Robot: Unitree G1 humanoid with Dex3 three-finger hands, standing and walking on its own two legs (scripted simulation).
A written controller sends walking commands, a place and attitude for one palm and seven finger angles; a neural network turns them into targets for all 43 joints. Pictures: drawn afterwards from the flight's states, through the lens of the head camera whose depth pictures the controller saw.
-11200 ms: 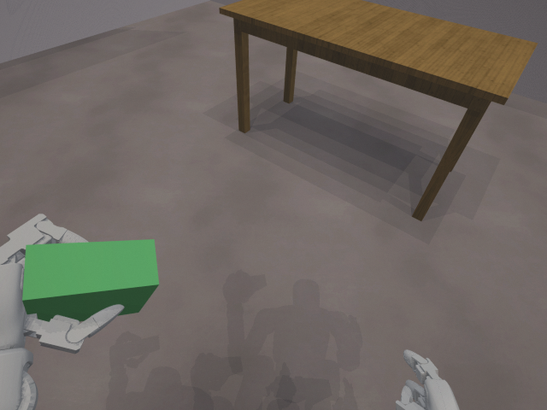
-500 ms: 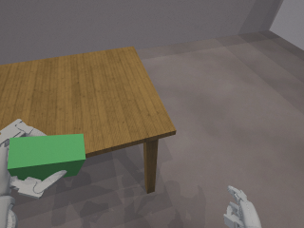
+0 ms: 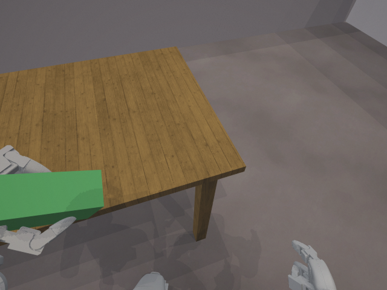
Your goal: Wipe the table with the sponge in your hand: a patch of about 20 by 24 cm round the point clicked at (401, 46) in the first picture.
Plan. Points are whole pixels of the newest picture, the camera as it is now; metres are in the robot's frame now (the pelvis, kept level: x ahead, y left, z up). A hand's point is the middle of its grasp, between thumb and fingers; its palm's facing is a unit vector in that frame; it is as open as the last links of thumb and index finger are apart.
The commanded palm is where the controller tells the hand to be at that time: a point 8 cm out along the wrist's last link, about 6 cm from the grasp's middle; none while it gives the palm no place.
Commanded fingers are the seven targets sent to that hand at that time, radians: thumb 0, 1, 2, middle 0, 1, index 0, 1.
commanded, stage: shuffle to correct the standing spot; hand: left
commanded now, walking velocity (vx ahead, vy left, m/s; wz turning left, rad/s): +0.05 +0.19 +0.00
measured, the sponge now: (65, 199) +0.21 +0.21 +0.15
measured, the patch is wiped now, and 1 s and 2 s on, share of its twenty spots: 0.00 0.00 0.00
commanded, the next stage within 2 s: come to a stop and stand still in 0.18 s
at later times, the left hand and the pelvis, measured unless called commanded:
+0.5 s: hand out of the picture +0.24 +0.39 +0.16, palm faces +0.41 -0.81 -0.42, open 9.6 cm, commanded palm +0.18 +0.40 +0.19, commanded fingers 0.00 0.10 1.30 -1.20 -1.60 -1.20 -1.60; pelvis +0.01 +0.13 +0.00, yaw -1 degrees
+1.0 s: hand out of the picture +0.27 +0.41 +0.19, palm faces +0.46 -0.81 -0.38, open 9.6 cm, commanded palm +0.19 +0.39 +0.19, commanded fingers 0.00 0.10 1.30 -1.20 -1.60 -1.20 -1.60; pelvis +0.02 +0.12 +0.01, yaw -3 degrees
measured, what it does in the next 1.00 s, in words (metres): steps to the left: left foot, then right foot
